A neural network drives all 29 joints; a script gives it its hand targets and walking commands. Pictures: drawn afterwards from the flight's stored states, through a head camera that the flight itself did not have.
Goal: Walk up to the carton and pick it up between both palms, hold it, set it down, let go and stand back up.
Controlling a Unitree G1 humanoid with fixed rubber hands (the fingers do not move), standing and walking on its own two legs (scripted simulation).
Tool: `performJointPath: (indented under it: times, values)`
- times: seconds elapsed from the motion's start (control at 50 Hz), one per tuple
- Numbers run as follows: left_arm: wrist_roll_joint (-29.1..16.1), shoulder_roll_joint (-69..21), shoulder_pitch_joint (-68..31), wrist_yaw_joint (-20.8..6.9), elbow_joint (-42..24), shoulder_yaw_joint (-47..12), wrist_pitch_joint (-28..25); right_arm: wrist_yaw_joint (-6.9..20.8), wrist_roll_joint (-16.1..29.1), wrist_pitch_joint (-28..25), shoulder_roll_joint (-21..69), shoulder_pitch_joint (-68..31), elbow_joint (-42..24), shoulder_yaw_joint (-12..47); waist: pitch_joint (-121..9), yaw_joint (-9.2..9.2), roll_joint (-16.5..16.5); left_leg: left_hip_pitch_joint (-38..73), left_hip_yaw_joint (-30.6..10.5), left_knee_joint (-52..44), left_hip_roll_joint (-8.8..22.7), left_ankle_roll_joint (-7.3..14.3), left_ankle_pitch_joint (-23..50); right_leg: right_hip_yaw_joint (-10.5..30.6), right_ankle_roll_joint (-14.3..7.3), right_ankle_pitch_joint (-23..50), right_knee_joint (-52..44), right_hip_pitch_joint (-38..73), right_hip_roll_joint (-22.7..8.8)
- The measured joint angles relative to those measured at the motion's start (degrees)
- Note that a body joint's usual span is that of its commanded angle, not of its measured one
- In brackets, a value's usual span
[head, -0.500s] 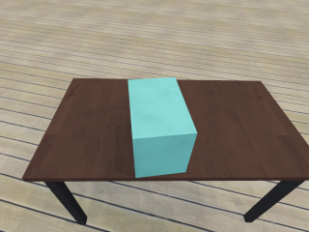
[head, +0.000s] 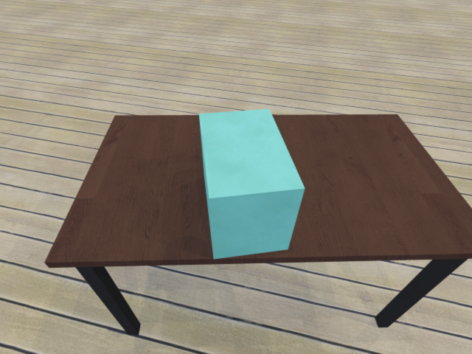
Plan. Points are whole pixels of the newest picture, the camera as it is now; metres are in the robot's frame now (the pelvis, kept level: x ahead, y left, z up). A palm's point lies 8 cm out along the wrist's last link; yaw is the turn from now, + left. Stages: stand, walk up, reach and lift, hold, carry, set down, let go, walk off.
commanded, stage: stand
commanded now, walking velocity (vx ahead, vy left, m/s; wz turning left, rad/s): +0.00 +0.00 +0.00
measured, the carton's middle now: (242, 180) +0.52 -0.02 -0.03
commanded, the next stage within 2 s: none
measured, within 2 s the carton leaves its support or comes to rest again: neither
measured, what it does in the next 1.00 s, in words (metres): shifts its weight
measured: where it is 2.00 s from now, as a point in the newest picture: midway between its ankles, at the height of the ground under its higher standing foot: outside the picture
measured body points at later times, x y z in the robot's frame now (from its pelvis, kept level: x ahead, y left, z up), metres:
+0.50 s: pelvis +0.03 +0.00 +0.00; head +0.01 -0.01 +0.45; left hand +0.02 +0.23 -0.15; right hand +0.02 -0.24 -0.15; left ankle +0.03 +0.09 -0.73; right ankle +0.08 -0.14 -0.73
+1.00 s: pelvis +0.06 +0.00 +0.01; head +0.05 +0.00 +0.46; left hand +0.07 +0.22 -0.15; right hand +0.05 -0.23 -0.15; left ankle +0.03 +0.09 -0.73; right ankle +0.08 -0.14 -0.73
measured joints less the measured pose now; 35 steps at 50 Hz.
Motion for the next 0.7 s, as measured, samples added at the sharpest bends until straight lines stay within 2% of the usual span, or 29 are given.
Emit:
performJointPath:
  times: [0.7]
  values:
    - [-1.0, -1.7, -5.2, 1.2, 2.0, -1.0, -0.3, -0.9, 0.4, -0.6, 2.2, -3.5, 3.5, 1.0, 1.6, -0.34, -0.2, 4.0, 0.3, -3.4, 0.5, -0.5, -1.6, 0.5, -0.3, -2.1, -1.2, 2.7, 0.7]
